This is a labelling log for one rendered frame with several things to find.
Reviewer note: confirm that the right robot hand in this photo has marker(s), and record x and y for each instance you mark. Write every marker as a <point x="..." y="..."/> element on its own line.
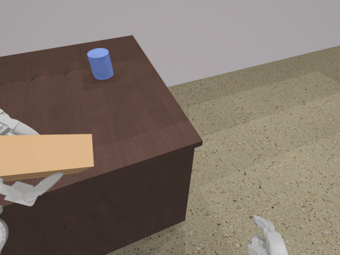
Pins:
<point x="273" y="244"/>

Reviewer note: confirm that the sponge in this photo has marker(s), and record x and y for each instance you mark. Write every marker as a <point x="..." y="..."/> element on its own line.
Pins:
<point x="33" y="156"/>

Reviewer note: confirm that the left robot hand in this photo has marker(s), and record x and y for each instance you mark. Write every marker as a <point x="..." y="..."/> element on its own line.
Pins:
<point x="20" y="192"/>

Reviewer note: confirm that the table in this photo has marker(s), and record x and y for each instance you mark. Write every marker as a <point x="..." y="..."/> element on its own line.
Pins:
<point x="143" y="148"/>

